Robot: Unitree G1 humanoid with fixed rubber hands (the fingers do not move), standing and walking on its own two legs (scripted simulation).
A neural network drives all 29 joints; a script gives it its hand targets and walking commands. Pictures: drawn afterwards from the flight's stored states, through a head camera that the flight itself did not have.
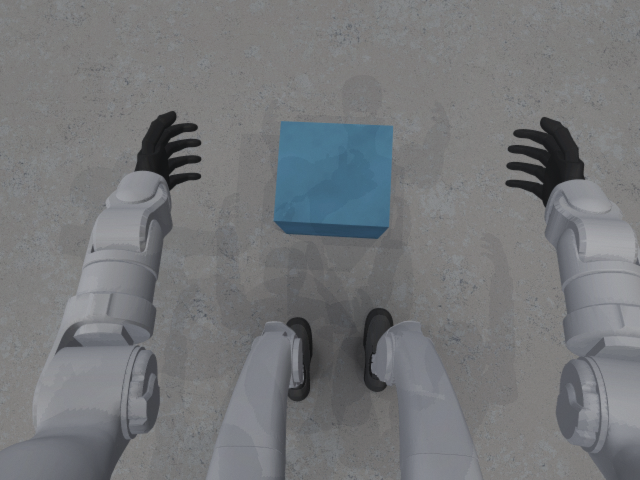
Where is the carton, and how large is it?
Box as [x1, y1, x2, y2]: [274, 121, 392, 238]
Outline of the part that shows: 281,121 274,221 286,233 377,238 388,227 392,126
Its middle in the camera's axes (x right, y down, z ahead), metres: +0.03 -0.13 +0.94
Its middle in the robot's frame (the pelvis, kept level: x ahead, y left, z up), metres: +0.55 +0.02 -0.57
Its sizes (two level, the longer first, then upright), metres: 0.244 0.221 0.221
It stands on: the floor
